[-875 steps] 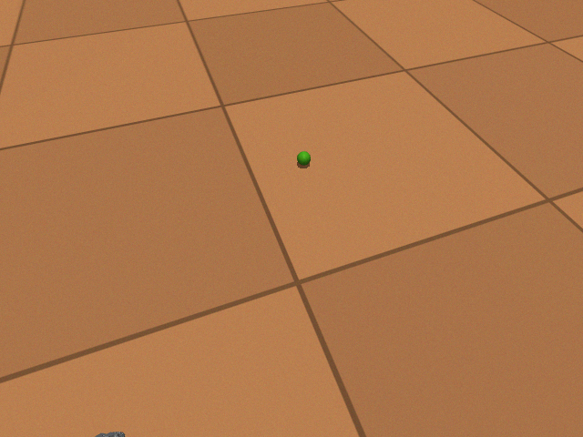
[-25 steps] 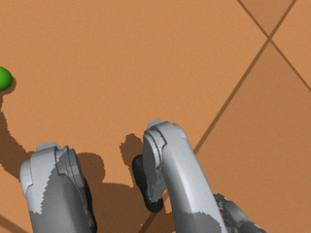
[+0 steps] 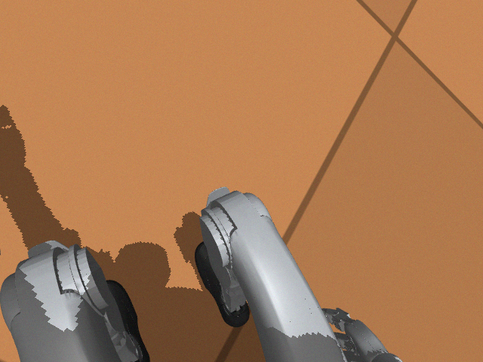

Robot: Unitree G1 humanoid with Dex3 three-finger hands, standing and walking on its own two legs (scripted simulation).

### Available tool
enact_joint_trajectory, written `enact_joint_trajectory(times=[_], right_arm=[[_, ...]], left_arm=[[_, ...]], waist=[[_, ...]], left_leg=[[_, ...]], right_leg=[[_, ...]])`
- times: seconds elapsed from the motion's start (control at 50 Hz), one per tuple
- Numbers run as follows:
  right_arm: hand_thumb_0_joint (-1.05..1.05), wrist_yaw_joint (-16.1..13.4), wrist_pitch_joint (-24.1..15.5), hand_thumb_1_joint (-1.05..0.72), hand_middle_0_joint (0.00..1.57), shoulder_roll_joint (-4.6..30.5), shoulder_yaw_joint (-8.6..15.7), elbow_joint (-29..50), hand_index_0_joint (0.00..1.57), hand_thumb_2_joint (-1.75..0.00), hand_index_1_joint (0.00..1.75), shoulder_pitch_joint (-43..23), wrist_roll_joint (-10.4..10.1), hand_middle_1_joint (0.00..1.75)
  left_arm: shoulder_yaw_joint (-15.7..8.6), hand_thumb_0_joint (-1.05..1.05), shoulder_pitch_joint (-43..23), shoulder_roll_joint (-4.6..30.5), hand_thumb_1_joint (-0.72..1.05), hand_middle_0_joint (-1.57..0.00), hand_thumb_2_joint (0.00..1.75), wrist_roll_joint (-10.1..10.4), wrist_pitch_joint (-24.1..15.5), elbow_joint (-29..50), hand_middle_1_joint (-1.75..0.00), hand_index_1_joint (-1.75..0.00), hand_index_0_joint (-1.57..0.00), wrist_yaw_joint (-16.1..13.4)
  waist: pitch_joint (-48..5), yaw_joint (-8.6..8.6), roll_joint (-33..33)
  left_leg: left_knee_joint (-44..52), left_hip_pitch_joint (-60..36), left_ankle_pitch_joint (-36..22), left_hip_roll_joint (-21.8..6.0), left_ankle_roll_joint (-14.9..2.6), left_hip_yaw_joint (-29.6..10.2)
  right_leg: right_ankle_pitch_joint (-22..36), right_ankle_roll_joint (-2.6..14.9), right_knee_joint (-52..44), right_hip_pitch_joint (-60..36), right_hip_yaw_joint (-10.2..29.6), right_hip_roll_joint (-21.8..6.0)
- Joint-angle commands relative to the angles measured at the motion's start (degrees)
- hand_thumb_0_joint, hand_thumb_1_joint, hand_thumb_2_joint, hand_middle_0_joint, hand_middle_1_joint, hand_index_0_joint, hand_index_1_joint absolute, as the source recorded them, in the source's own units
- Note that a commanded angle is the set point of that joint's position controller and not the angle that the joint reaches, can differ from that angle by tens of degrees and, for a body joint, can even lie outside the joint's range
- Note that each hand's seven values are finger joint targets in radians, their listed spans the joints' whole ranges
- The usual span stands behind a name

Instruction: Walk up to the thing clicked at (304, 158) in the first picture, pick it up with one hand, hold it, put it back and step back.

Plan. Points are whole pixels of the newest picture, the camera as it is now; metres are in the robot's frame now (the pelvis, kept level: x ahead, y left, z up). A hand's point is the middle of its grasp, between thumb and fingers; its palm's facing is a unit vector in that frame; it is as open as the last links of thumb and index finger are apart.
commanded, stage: approach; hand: left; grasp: from above
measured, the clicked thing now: out of the picture +0.51 +0.33 -0.29
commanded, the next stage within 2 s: close in in 0.12 s
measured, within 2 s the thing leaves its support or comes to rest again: neither
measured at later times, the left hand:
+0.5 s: hand out of the picture +0.49 +0.32 -0.21, palm faces -0.46 -0.12 -0.88, open 14.0 cm
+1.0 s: hand out of the picture +0.49 +0.32 -0.25, palm faces -0.45 -0.13 -0.88, open 14.0 cm
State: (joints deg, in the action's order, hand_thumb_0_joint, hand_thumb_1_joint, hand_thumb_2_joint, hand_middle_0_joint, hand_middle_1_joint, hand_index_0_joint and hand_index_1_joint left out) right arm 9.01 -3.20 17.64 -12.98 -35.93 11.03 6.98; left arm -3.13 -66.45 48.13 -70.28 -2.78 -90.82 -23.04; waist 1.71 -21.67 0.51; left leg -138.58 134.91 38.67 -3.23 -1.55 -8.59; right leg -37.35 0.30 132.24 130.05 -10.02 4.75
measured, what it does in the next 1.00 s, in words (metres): stands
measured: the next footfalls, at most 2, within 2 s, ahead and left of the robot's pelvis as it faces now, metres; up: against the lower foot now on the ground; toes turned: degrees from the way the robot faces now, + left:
none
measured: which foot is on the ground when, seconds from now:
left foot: down 0.00-1.00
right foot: down 0.00-1.00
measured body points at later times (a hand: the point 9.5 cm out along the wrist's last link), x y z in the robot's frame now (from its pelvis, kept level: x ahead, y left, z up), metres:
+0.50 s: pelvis +0.01 +0.01 +0.00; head +0.27 +0.13 +0.34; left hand +0.51 +0.33 -0.16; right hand +0.07 -0.26 -0.07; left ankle +0.07 +0.13 -0.29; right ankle +0.10 -0.10 -0.29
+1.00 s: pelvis +0.00 +0.01 -0.02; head +0.30 +0.11 +0.31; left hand +0.52 +0.32 -0.20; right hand +0.01 -0.24 -0.08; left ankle +0.07 +0.12 -0.29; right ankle +0.10 -0.10 -0.29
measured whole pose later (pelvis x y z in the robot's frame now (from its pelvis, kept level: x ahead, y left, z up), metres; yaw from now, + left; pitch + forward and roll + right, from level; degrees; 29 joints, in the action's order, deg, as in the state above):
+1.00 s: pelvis +0.00 +0.01 -0.02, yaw -3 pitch +31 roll -13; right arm 9.9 -8.8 18.7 -18.8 -34.8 10.4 11.1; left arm -6.6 -66.6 60.9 -71.9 -8.4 -96.4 -27.1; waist 9.5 -23.9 6.8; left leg -143.5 135.9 40.0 -2.8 -1.8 -11.8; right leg -38.1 -0.4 134.7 129.4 -12.8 5.1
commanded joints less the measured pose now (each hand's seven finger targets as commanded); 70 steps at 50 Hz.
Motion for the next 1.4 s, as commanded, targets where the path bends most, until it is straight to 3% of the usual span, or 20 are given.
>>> enact_joint_trajectory(times=[0.0,0.12,0.14,0.2,0.22,0.26,0.32,0.4,0.44,0.54,0.6,0.74,0.82,0.92,0.98,1.06,1.14,1.24,1.26,1.38], right_arm=[[0.00,-1.5,0.0,-0.91,0.20,14.7,4.2,1.8,0.20,-0.90,0.30,9.3,-0.5,0.30],[0.00,-3.0,0.4,-0.90,0.20,15.9,5.3,1.7,0.20,-0.90,0.30,10.4,0.2,0.30],[0.00,-3.0,0.4,-0.90,0.20,14.9,5.2,1.6,0.20,-0.90,0.30,10.0,0.5,0.30],[0.00,-3.1,0.9,-0.91,0.20,15.6,6.0,-0.8,0.20,-0.90,0.30,12.4,1.2,0.30],[0.00,-2.9,0.8,-0.91,0.20,15.6,6.2,-0.8,0.20,-0.90,0.30,13.0,1.3,0.30],[0.00,-2.8,1.1,-0.91,0.20,16.2,6.3,-1.8,0.20,-0.90,0.30,13.3,1.5,0.30],[0.00,-2.4,1.4,-0.90,0.20,16.2,5.9,-1.4,0.20,-0.90,0.30,12.7,1.6,0.30],[0.00,-1.9,1.6,-0.90,0.20,16.8,5.2,-1.5,0.20,-0.90,0.30,12.1,2.1,0.30],[0.00,-1.6,1.5,-0.90,0.20,16.8,4.7,-1.0,0.20,-0.90,0.30,11.5,2.5,0.30],[0.00,-0.8,-0.1,-0.90,0.20,17.3,3.3,0.4,0.20,-0.90,0.30,9.2,3.2,0.30],[0.00,-0.5,-1.8,-0.90,0.20,17.8,2.9,0.6,0.20,-0.90,0.30,9.2,3.5,0.30],[0.00,-0.5,-5.2,-0.90,0.20,18.8,1.3,1.7,0.20,-0.90,0.30,9.0,3.8,0.30],[0.00,-0.3,-5.8,-0.90,0.20,19.2,0.7,1.0,0.20,-0.90,0.30,10.1,3.9,0.30],[0.00,-0.1,-5.8,-0.90,0.20,19.9,0.3,1.0,0.20,-0.90,0.30,10.2,4.1,0.30],[0.00,0.1,-5.4,-0.90,0.20,18.9,-0.1,0.5,0.20,-0.90,0.30,10.1,4.2,0.30],[0.00,0.6,-5.3,-0.90,0.20,19.3,-0.4,0.2,0.20,-0.90,0.30,10.7,4.7,0.30],[0.00,0.8,-5.0,-0.90,0.20,20.4,0.1,0.1,0.20,-0.90,0.30,10.4,5.1,0.30],[0.00,1.2,-5.5,-0.90,0.20,20.2,-0.3,0.3,0.20,-0.90,0.30,9.1,5.1,0.30],[0.00,1.4,-5.6,-0.90,0.20,20.1,-0.3,-0.6,0.20,-0.90,0.30,9.4,5.2,0.30],[0.00,1.6,-6.4,-0.90,0.20,20.9,-0.5,0.7,0.20,-0.90,0.30,7.6,5.5,0.30]], left_arm=[[-2.8,0.00,-13.3,21.9,-0.55,-0.09,0.98,2.6,0.9,9.3,-1.05,-1.04,-0.09,0.6],[-5.2,0.00,-13.8,24.4,-0.55,-0.07,0.97,3.4,-3.1,13.9,-1.06,-1.05,-0.08,4.7],[-2.5,0.00,-14.2,20.5,-0.57,-0.07,0.99,3.5,-4.1,14.4,-1.05,-1.05,-0.07,5.7],[-0.4,0.00,-15.4,16.9,-0.56,-0.08,1.04,2.9,-6.8,15.1,-1.10,-1.09,-0.08,7.4],[2.4,0.00,-15.7,13.0,-0.57,-0.07,0.99,2.8,-7.6,17.1,-1.06,-1.06,-0.07,8.2],[4.0,0.00,-16.0,12.6,-0.56,-0.07,1.02,2.1,-8.8,17.6,-1.08,-1.07,-0.08,8.5],[4.8,0.00,-15.7,12.6,-0.53,-0.08,1.03,1.5,-10.1,17.9,-1.10,-1.09,-0.09,7.1],[2.0,0.00,-14.4,16.5,-0.55,-0.07,1.00,-0.3,-10.6,14.9,-1.03,-1.03,-0.07,2.8],[-0.6,0.00,-14.2,18.6,-0.55,-0.07,1.03,-1.4,-10.5,12.1,-1.02,-1.03,-0.07,-0.1],[-1.4,0.00,-17.7,20.9,-0.55,-0.07,0.99,-4.5,-9.5,7.6,-1.00,-1.00,-0.07,-6.0],[-0.9,0.00,-18.2,19.9,-0.54,-0.08,0.99,-4.7,-8.2,3.8,-0.99,-0.99,-0.07,-8.2],[-0.7,0.00,-18.8,22.2,-0.51,-0.08,0.96,-2.6,-5.7,0.2,-1.01,-1.00,-0.08,-8.9],[-3.6,0.00,-17.1,26.4,-0.53,-0.08,0.98,-1.4,-5.0,0.0,-1.02,-1.01,-0.08,-7.8],[-4.0,0.00,-14.9,26.6,-0.51,-0.10,0.98,-1.0,-5.8,1.0,-1.01,-1.01,-0.09,-5.8],[-4.4,0.00,-13.3,28.0,-0.50,-0.11,1.02,-0.9,-6.6,3.6,-1.01,-1.02,-0.10,-5.4],[-3.6,0.00,-11.5,26.0,-0.52,-0.09,1.03,-0.8,-7.7,2.0,-1.03,-1.04,-0.08,-5.2],[-3.3,0.00,-12.1,26.6,-0.50,-0.11,1.07,-0.9,-9.0,4.1,-1.05,-1.06,-0.10,-6.1],[-0.8,0.00,-14.2,24.6,-0.47,-0.11,1.05,-1.5,-10.2,3.7,-1.06,-1.06,-0.11,-7.0],[-2.3,0.00,-13.0,26.3,-0.48,-0.11,1.05,-1.6,-10.1,1.6,-1.07,-1.07,-0.10,-7.5],[-1.0,0.00,-14.5,24.9,-0.45,-0.11,1.03,-3.0,-10.2,-0.2,-1.08,-1.08,-0.12,-9.6]], waist=[[-40.6,3.41,-16.1],[-36.4,1.23,-15.4],[-37.4,1.01,-16.3],[-35.8,-0.91,-18.3],[-36.0,-1.40,-19.6],[-36.5,-1.15,-21.9],[-37.6,-0.08,-24.3],[-38.9,1.01,-26.2],[-37.0,1.12,-25.8],[-35.3,-0.81,-27.1],[-32.8,-2.38,-24.7],[-31.6,-3.41,-21.8],[-34.0,-2.77,-22.1],[-31.3,-3.65,-24.2],[-33.9,-2.53,-25.1],[-29.7,-3.72,-23.8],[-32.8,-3.35,-26.0],[-29.7,-4.18,-25.8],[-28.6,-3.86,-25.5],[-27.7,-4.69,-25.1]], left_leg=[[11.5,-20.6,-8.2,1.4,-2.14,4.1],[10.4,-20.1,-5.3,1.4,-1.43,3.1],[10.5,-21.5,-5.6,1.2,-1.14,3.0],[10.8,-24.7,-5.2,1.0,-0.39,1.7],[11.3,-27.7,-6.9,1.0,-0.07,1.5],[11.5,-31.7,-9.5,0.8,0.63,0.3],[11.9,-36.4,-14.2,0.8,1.21,-0.6],[11.0,-39.1,-20.8,0.7,1.03,-0.2],[10.9,-36.8,-20.3,0.8,0.77,0.0],[11.5,-34.4,-16.1,0.7,0.45,-0.1],[11.0,-32.3,-12.4,0.6,0.08,0.0],[9.9,-26.7,-5.7,0.6,-0.63,0.5],[8.8,-27.4,-9.2,0.1,-0.56,0.2],[8.5,-29.2,-11.2,-0.1,0.20,-1.0],[8.0,-30.8,-14.0,-0.3,0.10,-0.6],[7.1,-29.0,-15.1,-0.3,0.16,-0.9],[7.6,-32.7,-17.6,-0.7,0.58,-1.8],[7.9,-30.9,-13.7,-0.7,0.51,-2.0],[8.1,-30.7,-12.6,-0.9,0.43,-2.1],[9.3,-31.2,-11.1,-1.1,0.99,-3.5]], right_leg=[[11.2,0.84,-13.6,-29.2,2.0,1.7],[6.6,1.66,-14.3,-26.5,1.5,1.3],[7.1,1.60,-14.3,-26.2,1.1,1.4],[7.2,1.92,-13.9,-22.4,-1.0,1.3],[9.1,1.94,-13.6,-21.2,-1.9,1.0],[10.7,2.18,-12.5,-18.8,-3.1,0.9],[13.6,2.23,-11.1,-17.7,-3.9,0.5],[18.8,1.73,-10.0,-19.4,-4.0,0.7],[18.8,1.78,-9.9,-19.3,-4.1,0.8],[16.9,1.79,-9.5,-18.3,-4.3,1.1],[14.8,1.57,-9.7,-17.4,-4.2,1.2],[9.9,1.20,-11.4,-19.8,-3.5,1.6],[12.8,0.97,-10.4,-23.6,-3.3,1.7],[13.7,1.52,-9.4,-21.2,-4.5,1.5],[16.2,1.22,-9.7,-24.6,-4.3,2.0],[16.9,1.35,-9.8,-23.8,-4.9,2.0],[18.3,1.31,-9.8,-24.4,-5.8,2.3],[15.6,1.28,-9.7,-22.1,-6.0,2.4],[14.9,1.20,-9.8,-21.8,-6.0,2.6],[13.8,1.22,-8.8,-19.8,-6.9,2.3]])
